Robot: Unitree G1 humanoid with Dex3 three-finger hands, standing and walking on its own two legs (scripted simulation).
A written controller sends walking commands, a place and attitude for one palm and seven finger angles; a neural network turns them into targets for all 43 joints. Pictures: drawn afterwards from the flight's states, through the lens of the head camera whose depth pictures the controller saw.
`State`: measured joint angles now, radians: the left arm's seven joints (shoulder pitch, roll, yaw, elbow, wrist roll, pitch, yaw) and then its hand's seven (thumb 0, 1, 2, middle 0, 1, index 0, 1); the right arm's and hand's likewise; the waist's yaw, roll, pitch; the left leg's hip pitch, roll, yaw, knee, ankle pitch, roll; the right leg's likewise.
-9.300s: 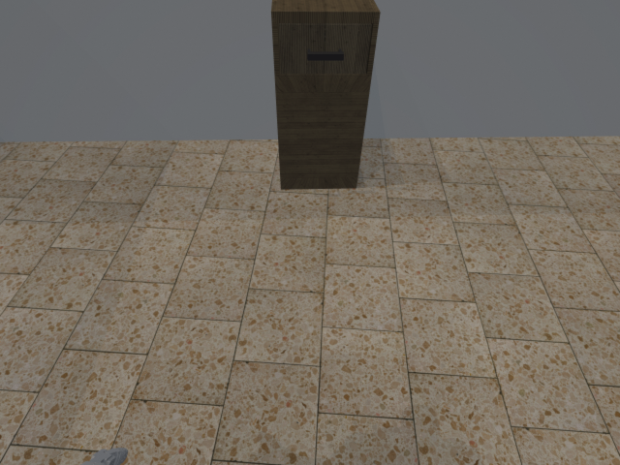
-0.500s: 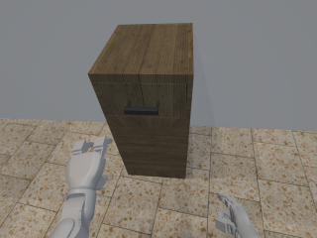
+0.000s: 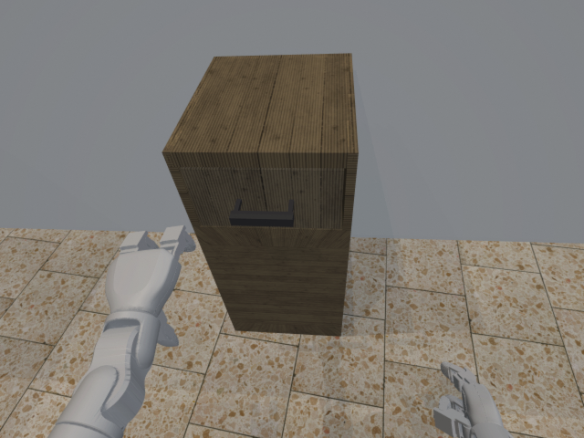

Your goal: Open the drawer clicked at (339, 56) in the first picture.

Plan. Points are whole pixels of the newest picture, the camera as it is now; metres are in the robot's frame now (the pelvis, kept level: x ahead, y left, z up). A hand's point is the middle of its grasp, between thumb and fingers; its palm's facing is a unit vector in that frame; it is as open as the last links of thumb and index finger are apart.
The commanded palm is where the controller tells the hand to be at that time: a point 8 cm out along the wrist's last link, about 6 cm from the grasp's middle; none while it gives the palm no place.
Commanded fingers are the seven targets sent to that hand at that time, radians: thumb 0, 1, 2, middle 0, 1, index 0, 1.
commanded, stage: raise the hand with hooked fingers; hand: left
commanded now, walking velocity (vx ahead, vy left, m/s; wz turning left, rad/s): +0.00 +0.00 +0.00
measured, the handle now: (263, 211) +0.57 +0.15 -0.07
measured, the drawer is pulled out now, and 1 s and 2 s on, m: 0.00 0.00 0.00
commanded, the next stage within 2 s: move the hooked fingers above the handle in 0.64 s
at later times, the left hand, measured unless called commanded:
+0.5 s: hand (157, 262) +0.32 +0.24 +0.07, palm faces -0.01 -0.10 -0.99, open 13.9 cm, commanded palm +0.30 +0.25 +0.14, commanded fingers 0.00 -0.50 0.30 -0.30 -1.20 -0.30 -1.20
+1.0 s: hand (181, 254) +0.34 +0.21 +0.06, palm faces +0.02 -0.08 -1.00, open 13.9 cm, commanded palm +0.33 +0.23 +0.12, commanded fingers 0.00 -0.50 0.30 -0.30 -1.20 -0.30 -1.20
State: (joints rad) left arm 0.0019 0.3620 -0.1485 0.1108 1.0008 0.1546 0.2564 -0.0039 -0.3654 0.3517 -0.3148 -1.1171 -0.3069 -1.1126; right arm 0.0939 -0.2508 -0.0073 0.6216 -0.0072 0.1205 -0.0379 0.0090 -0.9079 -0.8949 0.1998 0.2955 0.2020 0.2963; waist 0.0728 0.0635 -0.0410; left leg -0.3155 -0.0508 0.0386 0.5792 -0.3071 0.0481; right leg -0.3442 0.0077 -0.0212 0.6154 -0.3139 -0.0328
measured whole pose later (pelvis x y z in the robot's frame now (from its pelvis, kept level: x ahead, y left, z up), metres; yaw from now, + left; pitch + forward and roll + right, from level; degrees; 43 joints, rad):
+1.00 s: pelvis +0.01 +0.00 +0.01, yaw +1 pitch +5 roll +0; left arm -0.24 0.40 -0.15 0.28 1.00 0.01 0.16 0.00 -0.49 0.30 -0.32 -1.20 -0.32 -1.20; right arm 0.12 -0.23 0.01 0.64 0.01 0.13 -0.04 0.01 -0.91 -0.89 0.20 0.30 0.20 0.30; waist 0.07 0.06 -0.03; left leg -0.33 -0.05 0.01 0.53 -0.28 0.04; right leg -0.34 0.01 -0.04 0.55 -0.29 -0.04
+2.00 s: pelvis +0.02 -0.01 -0.02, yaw +0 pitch +18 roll +0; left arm -0.80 0.30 -0.13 1.06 1.08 0.09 0.44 0.00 -0.49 0.30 -0.32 -1.20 -0.32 -1.20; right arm 0.28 -0.24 -0.05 0.72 -0.02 0.11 -0.02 0.00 -0.91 -0.89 0.20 0.30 0.20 0.30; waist -0.09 0.06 -0.13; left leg -0.67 -0.03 0.03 0.73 -0.36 0.04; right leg -0.68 0.03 -0.03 0.72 -0.35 -0.04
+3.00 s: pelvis +0.01 +0.01 -0.04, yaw -2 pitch +23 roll -1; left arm -1.00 0.29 -0.09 1.24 1.09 0.26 0.50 0.00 -0.49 0.30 -0.36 -1.25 -0.35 -1.26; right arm 0.28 -0.24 -0.01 0.70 -0.03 0.14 0.00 0.00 -0.91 -0.89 0.20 0.30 0.20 0.30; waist -0.17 0.08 -0.15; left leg -0.84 -0.01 0.05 0.85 -0.41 0.06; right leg -0.85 0.04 -0.01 0.82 -0.37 -0.03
